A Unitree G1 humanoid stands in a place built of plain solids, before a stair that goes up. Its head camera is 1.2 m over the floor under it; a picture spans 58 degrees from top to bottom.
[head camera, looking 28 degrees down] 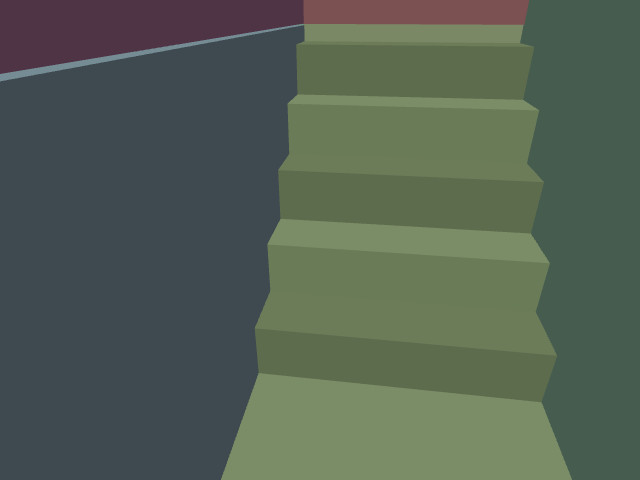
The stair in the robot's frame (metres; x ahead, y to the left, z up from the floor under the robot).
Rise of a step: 0.21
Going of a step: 0.23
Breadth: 1.01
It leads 8 degrees to the right of straight ahead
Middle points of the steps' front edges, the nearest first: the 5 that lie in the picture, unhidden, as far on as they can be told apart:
1.13 -0.27 0.21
1.35 -0.30 0.43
1.58 -0.33 0.64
1.81 -0.36 0.85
2.03 -0.39 1.07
